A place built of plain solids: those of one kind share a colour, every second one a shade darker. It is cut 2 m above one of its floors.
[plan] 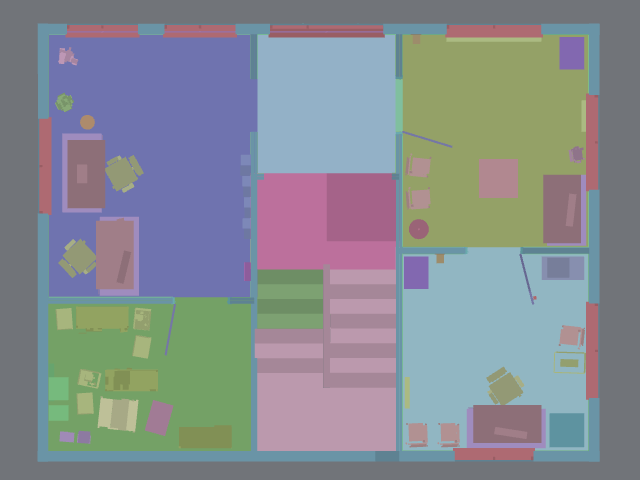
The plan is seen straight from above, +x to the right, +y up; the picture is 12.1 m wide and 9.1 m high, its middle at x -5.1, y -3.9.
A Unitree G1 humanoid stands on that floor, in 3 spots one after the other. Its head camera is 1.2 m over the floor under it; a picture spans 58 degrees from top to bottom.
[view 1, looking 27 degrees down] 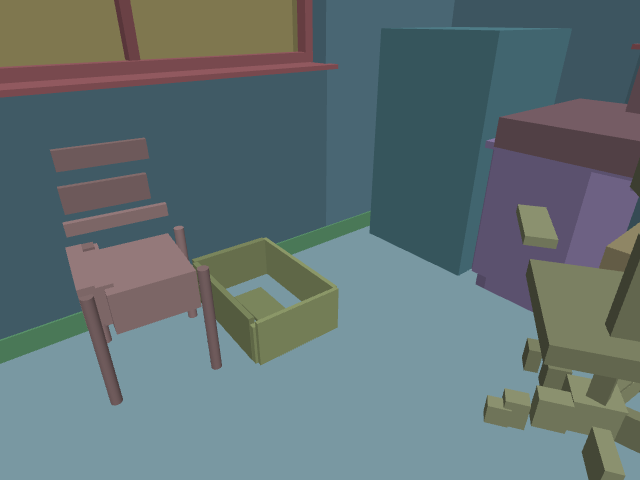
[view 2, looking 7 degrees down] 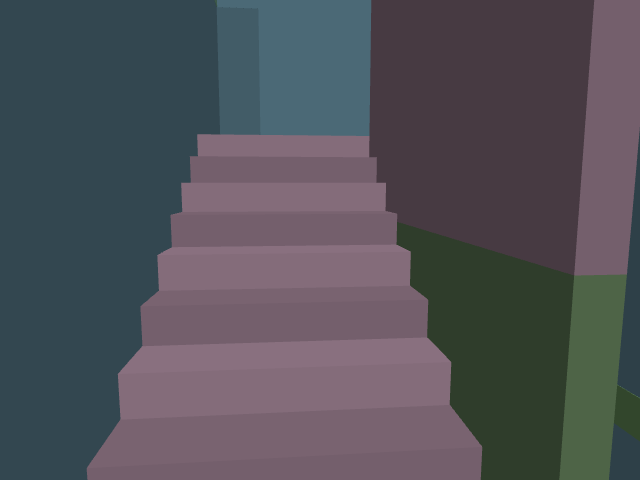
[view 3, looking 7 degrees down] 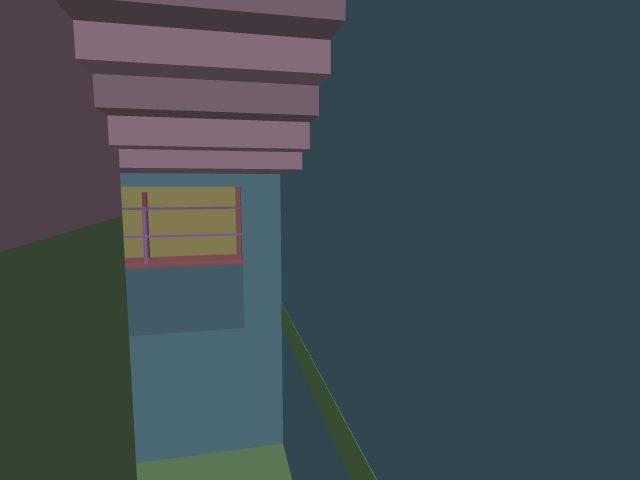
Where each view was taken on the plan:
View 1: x -1.80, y -5.40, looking -39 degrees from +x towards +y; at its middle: low_rail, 2.58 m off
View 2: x -4.26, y -3.46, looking -95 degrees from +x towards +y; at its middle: stair_raked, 2.43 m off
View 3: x -5.69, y -3.51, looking -103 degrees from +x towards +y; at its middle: wall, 2.69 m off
